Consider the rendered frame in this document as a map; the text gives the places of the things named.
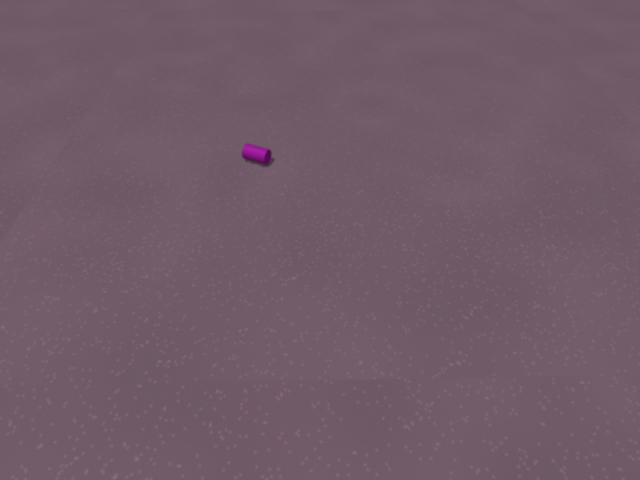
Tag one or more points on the can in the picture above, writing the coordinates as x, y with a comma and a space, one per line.
257, 154

